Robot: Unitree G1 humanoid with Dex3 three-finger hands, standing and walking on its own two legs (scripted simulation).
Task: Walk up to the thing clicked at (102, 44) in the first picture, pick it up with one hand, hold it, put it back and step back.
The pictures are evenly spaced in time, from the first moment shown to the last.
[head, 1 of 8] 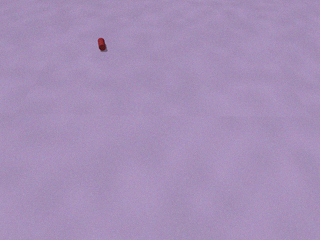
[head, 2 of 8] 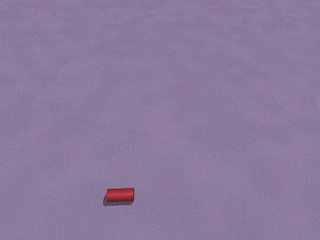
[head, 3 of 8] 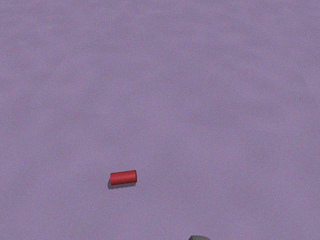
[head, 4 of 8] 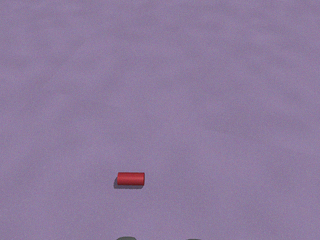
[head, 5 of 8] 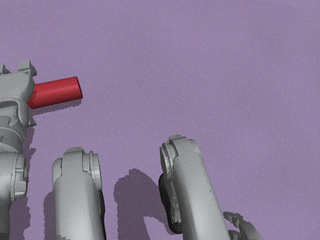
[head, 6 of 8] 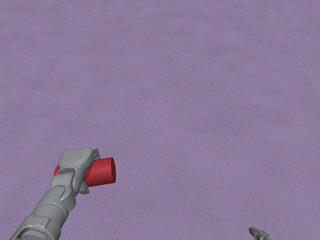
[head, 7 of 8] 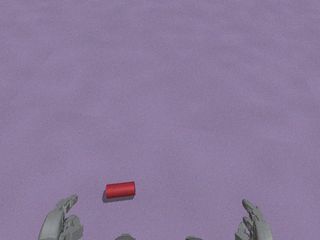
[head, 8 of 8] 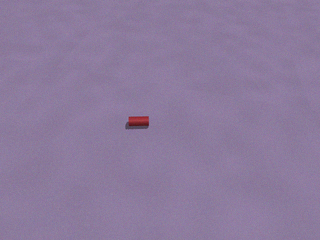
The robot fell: no
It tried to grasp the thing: yes
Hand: left
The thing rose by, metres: 0.68
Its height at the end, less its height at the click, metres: +0.00
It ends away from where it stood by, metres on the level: 0.00
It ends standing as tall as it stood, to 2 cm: yes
